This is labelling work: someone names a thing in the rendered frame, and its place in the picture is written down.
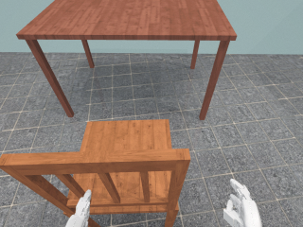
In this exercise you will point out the robot left hand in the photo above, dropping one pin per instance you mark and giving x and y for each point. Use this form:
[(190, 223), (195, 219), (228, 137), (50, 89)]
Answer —
[(80, 219)]

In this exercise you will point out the robot right hand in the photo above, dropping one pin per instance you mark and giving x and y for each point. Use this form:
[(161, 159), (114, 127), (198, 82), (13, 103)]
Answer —
[(247, 214)]

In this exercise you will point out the table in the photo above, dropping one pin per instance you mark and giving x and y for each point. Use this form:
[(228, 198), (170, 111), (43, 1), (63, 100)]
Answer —
[(130, 20)]

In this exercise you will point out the chair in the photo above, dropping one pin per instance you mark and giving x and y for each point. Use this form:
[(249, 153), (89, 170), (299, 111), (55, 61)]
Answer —
[(129, 166)]

